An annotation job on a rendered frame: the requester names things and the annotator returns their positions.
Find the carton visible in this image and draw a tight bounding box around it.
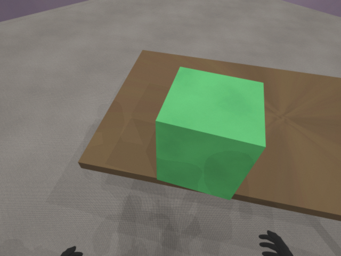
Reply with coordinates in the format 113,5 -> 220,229
156,67 -> 266,200

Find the robot right hand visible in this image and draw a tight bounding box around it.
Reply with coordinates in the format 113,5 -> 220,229
259,230 -> 293,256

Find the table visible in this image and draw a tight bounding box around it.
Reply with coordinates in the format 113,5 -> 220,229
78,50 -> 341,221

